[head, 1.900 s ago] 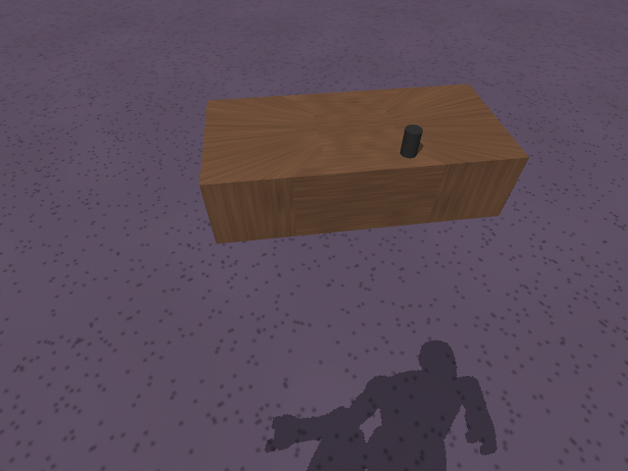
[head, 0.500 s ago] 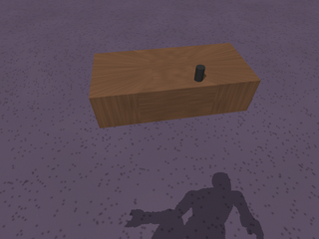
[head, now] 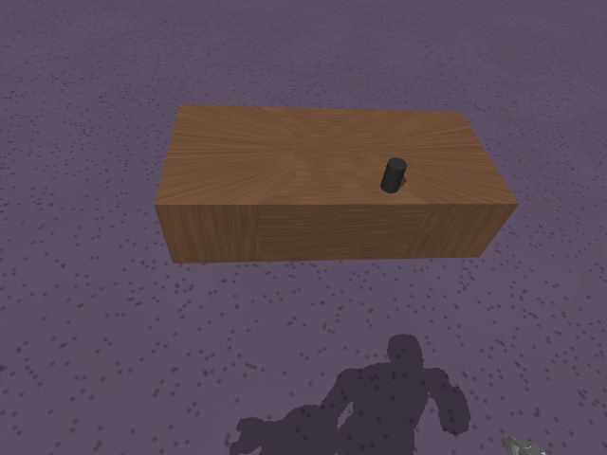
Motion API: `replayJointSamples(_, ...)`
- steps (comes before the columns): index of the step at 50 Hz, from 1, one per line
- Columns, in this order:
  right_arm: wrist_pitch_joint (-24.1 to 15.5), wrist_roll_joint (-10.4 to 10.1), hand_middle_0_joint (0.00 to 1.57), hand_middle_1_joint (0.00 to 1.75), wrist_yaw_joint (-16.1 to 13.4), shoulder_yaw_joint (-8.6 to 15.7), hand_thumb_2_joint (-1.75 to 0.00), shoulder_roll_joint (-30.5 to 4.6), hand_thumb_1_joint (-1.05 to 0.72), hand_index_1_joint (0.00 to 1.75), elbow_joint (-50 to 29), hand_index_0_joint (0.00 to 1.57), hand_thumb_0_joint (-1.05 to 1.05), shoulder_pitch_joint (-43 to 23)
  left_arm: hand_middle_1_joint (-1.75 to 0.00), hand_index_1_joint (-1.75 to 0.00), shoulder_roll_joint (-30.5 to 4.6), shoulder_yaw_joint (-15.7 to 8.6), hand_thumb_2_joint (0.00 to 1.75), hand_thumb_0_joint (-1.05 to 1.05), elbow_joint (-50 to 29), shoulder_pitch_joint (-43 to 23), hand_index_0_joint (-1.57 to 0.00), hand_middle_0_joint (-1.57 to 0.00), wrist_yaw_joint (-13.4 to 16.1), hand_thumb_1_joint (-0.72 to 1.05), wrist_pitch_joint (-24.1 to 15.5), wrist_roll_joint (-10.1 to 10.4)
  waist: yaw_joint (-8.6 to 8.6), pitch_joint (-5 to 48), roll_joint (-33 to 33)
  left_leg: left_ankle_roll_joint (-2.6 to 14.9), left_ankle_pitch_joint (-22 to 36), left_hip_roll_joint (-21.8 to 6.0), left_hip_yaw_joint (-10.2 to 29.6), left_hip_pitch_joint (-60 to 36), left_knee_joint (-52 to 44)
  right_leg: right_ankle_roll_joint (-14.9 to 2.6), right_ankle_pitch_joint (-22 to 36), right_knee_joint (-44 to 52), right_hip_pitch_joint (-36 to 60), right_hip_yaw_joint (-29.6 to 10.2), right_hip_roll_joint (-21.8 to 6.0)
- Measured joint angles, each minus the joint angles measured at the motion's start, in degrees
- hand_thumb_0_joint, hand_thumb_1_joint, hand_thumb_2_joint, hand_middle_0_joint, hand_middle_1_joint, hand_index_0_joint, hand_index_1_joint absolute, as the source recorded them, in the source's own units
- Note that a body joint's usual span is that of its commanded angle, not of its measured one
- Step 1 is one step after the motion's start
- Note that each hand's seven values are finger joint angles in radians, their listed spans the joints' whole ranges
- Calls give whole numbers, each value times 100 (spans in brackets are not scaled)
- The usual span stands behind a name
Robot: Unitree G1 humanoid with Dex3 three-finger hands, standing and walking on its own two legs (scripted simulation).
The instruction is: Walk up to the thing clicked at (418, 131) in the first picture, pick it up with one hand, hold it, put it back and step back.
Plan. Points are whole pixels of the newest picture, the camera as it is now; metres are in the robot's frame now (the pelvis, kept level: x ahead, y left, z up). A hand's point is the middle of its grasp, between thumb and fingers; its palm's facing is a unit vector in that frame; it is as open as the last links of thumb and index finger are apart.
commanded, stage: walk up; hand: right
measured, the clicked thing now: (393, 175) +1.05 -0.32 -0.38
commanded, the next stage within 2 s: none
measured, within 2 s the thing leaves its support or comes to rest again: neither
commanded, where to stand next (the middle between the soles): +0.64 -0.13 m, yaw +3 degrees
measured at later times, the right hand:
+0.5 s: hand (518, 374) +0.29 -0.36 -0.14, palm faces -0.12 +0.93 -0.35, open 7.3 cm
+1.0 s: hand (534, 306) +0.43 -0.46 -0.15, palm faces -0.05 +0.92 -0.40, open 7.3 cm
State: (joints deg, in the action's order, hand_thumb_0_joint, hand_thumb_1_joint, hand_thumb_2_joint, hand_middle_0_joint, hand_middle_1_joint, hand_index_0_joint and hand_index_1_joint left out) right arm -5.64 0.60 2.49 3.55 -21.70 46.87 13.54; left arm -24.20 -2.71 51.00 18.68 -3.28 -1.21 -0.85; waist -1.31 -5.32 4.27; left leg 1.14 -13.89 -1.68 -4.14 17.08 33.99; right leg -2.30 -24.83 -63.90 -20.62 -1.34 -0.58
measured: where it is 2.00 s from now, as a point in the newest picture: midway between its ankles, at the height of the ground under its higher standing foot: (334, 350)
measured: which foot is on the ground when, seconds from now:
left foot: down 0.00-0.24, up 0.26-0.58, down 0.60-0.98, up 1.00-1.00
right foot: up 0.00-0.20, down 0.22-0.62, up 0.64-0.94, down 0.96-1.00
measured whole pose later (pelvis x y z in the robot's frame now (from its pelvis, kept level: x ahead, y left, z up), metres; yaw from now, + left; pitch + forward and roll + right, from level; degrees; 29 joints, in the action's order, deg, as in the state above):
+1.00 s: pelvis +0.39 -0.16 -0.01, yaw +2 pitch -3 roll +1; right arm -3.3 1.3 2.4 3.9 -26.6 48.5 20.7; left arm -25.6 -4.5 49.2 16.6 -4.5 -3.6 -1.7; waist 1.4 -3.4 -1.4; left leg 1.9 -25.8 -7.2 -2.0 13.5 43.0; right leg -0.2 -13.2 -39.5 -23.2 2.8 -3.9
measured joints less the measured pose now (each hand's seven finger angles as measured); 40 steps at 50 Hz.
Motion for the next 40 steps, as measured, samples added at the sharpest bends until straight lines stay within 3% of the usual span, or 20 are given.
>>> replayJointSamples(5, -7, 25, 20, 30, 9, -45, -90, -105, -90, 30, -26, 21, 0, 300, -30, -30, -63, -82, 90, 1, -141, -164, -20, -20, -148, 91, -48, -41, 90, 86, -48, -79, -191, -81, -19, -519, -329, 165, 355, 1243, -612, 54, -467)
replayJointSamples(10, 74, 31, 20, 30, 38, 18, -90, -332, -90, 30, 100, 21, 0, 540, -30, -30, -140, -185, 90, 0, -163, -264, -20, -20, -272, 91, -82, -86, 200, 198, -297, -194, -730, -290, 55, -805, -120, 145, 1093, 2478, -487, 172, -578)
replayJointSamples(11, 111, 40, 20, 30, 31, 32, -90, -365, -90, 30, 133, 21, 0, 591, -30, -30, -187, -211, 90, 0, -177, -236, -20, -20, -280, 91, -114, -99, 206, 256, -333, -189, -921, -344, 86, -807, 56, 141, 1107, 2630, -354, 225, -546)
replayJointSamples(13, 185, 62, 20, 30, -17, 71, -90, -449, -90, 30, 228, 21, 0, 641, -30, -30, -201, -278, 90, 0, -204, -260, -20, -20, -230, 91, -205, -135, 197, 262, -580, -16, -1301, -553, 327, -580, 917, 231, 1115, 2369, -286, 427, -365)
replayJointSamples(16, 325, 26, 20, 30, -95, 62, -90, -466, -91, 30, 468, 21, 1, 506, -30, -30, -111, -232, 90, 0, -300, -251, -20, -20, -112, 91, -295, -70, 47, 219, -690, 51, -1328, -205, 639, 178, 2679, 179, 753, 2196, -140, 536, -301)
replayJointSamples(18, 303, -20, 20, 30, -88, 41, -90, -490, -91, 30, 517, 21, 1, 401, -30, -30, 1, -156, 90, 0, -301, -194, -20, -20, -62, 91, -292, -34, -13, 175, -785, 72, -1078, -97, 595, 571, 3013, 123, 758, 2488, 130, 597, -241)
replayJointSamples(23, 196, 14, 20, 30, 24, -9, -90, -358, -91, 30, 399, 21, 1, 249, -30, -30, 76, -56, 90, 0, -294, 31, -20, -20, -20, 91, -274, -30, -86, 107, -718, -11, -794, -132, 288, 1034, 1928, 23, 747, 3125, 699, 705, -143)
replayJointSamples(28, 170, 44, 20, 30, 87, -56, -90, -181, -91, 30, 291, 21, 1, 144, -30, -30, 14, -11, 90, 0, -356, 200, -20, -20, -20, 90, -226, -32, -185, 18, -471, 10, -156, -123, 68, 882, 535, 63, 384, 3148, 1092, 782, -111)
replayJointSamples(31, 63, 62, 20, 30, 66, -42, -90, -139, -91, 30, 196, 21, 0, 131, -30, -30, -33, 32, 90, 0, -362, 295, -20, -20, -7, 90, -144, -4, -156, 22, -276, 96, 461, 26, -81, 514, -36, 63, -148, 2468, 1085, 767, -219)
replayJointSamples(34, -13, 43, 20, 30, 1, -37, -90, -101, -91, 30, 40, 21, 0, 115, -30, -30, 33, 65, 90, 1, -223, 199, -20, -20, 48, 91, 1, 9, -41, 12, -139, 94, 62, 55, -134, 438, 357, -23, -375, 727, 423, 288, -79)
replayJointSamples(36, -19, -3, 20, 30, -31, -63, -90, -63, -91, 30, -19, 21, 0, 164, -30, -30, 25, 84, 90, 1, -169, 108, -20, -20, 55, 91, 31, 16, 30, 26, -64, 74, -28, 34, -139, 214, 226, -17, -197, 76, -28, 126, -34)
replayJointSamples(40, -10, 1, 20, 30, -45, -107, -90, -97, -91, 30, -15, 21, 0, 344, -30, -30, -15, 24, 90, 1, -204, -56, -20, -20, -25, 91, -41, 0, 112, 72, -7, -17, -48, -39, -122, -196, -162, 102, 170, 546, -589, 113, -317)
